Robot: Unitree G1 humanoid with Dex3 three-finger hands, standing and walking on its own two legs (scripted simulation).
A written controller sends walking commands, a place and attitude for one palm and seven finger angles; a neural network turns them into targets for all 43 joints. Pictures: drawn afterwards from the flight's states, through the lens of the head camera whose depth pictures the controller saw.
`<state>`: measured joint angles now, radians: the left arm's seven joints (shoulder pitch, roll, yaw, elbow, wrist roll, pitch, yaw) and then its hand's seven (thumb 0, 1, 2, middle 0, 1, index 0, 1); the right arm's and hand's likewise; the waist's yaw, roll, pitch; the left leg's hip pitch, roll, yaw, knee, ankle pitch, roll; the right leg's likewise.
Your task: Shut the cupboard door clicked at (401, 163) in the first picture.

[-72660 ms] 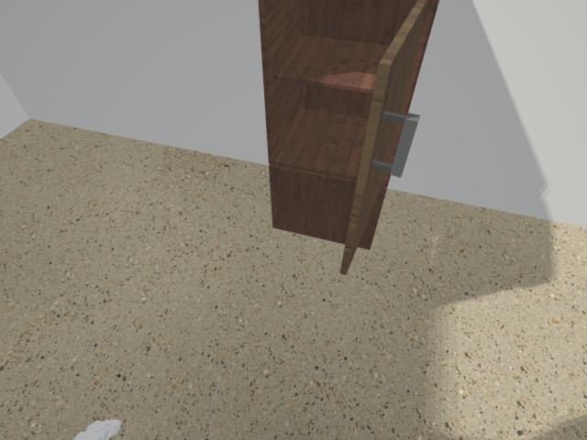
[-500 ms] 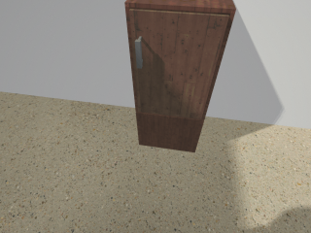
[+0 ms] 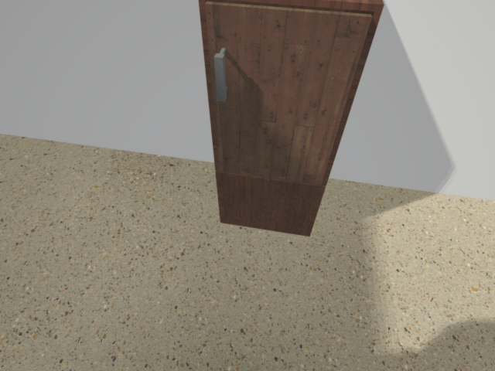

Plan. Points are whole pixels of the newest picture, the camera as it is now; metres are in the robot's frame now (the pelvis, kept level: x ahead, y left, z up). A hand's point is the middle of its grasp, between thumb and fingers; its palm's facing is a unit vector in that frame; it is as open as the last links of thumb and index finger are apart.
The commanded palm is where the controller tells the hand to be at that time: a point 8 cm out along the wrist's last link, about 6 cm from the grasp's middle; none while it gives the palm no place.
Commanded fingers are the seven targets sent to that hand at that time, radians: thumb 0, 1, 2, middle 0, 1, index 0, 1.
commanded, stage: look to check the result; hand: left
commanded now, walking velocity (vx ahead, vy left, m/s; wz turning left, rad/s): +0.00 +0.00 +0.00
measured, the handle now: (222, 75) +0.84 +0.12 +0.05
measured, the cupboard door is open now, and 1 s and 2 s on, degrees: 0 0 0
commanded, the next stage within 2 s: stand and wait in 0.26 s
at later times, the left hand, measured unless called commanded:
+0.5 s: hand out of the picture +0.08 +0.23 -0.16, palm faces -0.01 -0.95 -0.31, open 7.3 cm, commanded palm none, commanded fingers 0.00 0.90 0.90 -0.20 -0.30 -0.20 -0.30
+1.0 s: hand out of the picture +0.08 +0.22 -0.16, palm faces +0.00 -0.95 -0.30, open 7.3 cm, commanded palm none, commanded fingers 0.00 0.90 0.90 -0.20 -0.30 -0.20 -0.30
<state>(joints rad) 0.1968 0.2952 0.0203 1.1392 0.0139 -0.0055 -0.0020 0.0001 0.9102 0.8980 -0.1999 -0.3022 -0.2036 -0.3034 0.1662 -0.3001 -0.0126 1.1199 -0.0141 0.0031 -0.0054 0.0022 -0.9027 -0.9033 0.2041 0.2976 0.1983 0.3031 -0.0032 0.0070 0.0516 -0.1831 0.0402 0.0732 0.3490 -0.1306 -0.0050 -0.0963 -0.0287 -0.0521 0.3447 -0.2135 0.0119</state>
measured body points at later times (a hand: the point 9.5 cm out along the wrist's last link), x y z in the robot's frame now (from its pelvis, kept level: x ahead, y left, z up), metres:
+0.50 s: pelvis +0.02 +0.00 +0.00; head +0.03 -0.01 +0.45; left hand +0.08 +0.28 -0.14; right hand +0.09 -0.29 -0.14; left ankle +0.04 +0.12 -0.75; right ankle -0.02 -0.13 -0.75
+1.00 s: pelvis +0.03 -0.01 +0.00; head +0.04 -0.01 +0.45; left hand +0.08 +0.27 -0.14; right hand +0.09 -0.29 -0.14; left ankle +0.04 +0.12 -0.75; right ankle -0.02 -0.13 -0.75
